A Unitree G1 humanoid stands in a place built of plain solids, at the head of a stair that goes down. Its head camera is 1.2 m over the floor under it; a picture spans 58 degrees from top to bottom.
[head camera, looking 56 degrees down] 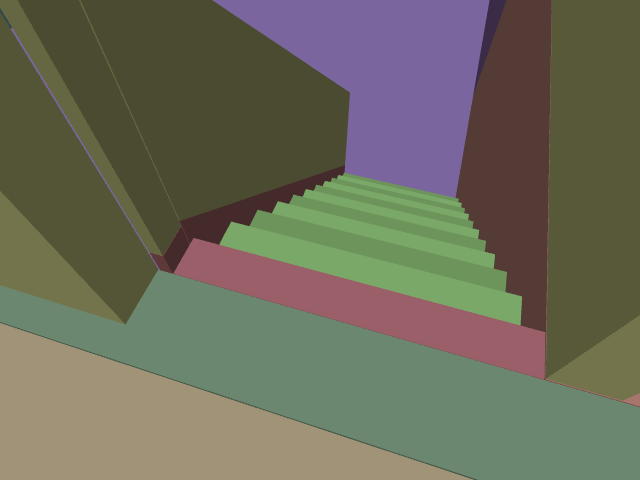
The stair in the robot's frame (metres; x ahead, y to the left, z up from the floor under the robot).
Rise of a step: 0.20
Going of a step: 0.22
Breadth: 1.14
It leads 17 degrees to the right of straight ahead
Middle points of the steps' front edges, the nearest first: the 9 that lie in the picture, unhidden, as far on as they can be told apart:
0.65 -0.12 0.00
0.87 -0.18 -0.20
1.08 -0.25 -0.40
1.30 -0.32 -0.60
1.51 -0.38 -0.80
1.73 -0.45 -1.00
1.94 -0.52 -1.20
2.16 -0.58 -1.40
2.37 -0.65 -1.60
